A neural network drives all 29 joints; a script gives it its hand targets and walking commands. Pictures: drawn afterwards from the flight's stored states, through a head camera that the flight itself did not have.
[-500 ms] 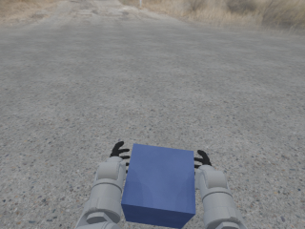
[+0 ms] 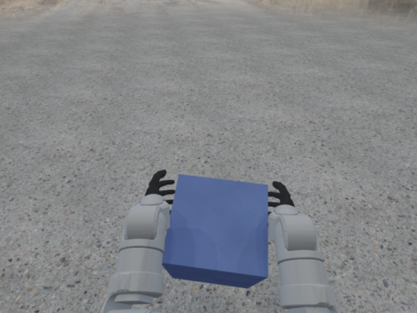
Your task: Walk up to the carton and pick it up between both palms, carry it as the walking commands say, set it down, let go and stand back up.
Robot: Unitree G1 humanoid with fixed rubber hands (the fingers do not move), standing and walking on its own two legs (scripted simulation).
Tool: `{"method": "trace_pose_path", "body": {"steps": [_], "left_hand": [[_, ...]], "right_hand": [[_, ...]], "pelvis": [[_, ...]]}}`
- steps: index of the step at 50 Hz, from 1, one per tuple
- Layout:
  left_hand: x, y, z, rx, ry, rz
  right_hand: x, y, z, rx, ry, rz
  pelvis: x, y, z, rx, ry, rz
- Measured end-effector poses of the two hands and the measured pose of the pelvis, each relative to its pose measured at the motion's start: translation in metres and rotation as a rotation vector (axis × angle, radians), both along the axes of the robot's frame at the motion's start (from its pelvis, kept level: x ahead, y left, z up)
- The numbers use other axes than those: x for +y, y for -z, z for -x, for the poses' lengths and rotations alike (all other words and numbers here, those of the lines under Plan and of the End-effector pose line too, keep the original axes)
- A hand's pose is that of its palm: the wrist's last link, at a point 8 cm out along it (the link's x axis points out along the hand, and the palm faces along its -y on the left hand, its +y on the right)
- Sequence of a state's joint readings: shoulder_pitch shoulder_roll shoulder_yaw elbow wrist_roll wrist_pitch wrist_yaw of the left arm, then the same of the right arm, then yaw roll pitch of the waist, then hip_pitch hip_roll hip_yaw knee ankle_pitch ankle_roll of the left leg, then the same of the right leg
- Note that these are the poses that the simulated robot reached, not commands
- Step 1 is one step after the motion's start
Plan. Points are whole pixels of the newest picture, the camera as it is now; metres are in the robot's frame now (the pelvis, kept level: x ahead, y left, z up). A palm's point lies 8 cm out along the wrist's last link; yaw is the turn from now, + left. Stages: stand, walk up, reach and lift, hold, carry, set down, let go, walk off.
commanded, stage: carry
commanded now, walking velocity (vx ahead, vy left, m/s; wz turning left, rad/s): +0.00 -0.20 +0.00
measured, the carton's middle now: (215, 235) +0.31 +0.00 +0.00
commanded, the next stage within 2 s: none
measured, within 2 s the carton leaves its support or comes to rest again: neither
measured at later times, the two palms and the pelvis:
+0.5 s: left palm (172, 215) +0.28 +0.08 +0.11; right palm (311, 232) +0.26 -0.17 +0.09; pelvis -0.02 -0.04 -0.01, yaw -1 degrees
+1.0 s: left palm (194, 229) +0.26 +0.04 +0.10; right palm (339, 239) +0.25 -0.21 +0.09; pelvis -0.04 -0.09 -0.01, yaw +1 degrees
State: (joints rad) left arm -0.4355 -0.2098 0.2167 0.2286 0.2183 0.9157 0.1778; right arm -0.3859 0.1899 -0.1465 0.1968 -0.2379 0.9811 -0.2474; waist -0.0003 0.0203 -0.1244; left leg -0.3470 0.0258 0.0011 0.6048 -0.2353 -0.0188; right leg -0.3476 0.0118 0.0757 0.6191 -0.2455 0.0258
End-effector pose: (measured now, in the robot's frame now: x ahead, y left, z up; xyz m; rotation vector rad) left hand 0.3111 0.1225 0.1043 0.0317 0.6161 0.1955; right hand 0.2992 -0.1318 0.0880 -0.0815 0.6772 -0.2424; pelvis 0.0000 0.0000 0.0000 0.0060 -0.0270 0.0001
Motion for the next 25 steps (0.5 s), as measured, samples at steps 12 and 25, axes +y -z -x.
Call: {"method": "trace_pose_path", "body": {"steps": [12, 25], "left_hand": [[-0.03, -0.017, 0.009, 0.037, 0.0, -0.003], [-0.04, -0.007, 0.032, 0.095, -0.011, -0.012]], "right_hand": [[-0.029, -0.016, 0.014, 0.032, 0.029, -0.01], [-0.039, -0.003, 0.038, 0.086, 0.019, -0.014]], "pelvis": [[-0.024, 0.001, 0.0, 0.043, 0.012, 0.005], [-0.035, 0.008, 0.017, 0.032, 0.02, 0.005]]}}
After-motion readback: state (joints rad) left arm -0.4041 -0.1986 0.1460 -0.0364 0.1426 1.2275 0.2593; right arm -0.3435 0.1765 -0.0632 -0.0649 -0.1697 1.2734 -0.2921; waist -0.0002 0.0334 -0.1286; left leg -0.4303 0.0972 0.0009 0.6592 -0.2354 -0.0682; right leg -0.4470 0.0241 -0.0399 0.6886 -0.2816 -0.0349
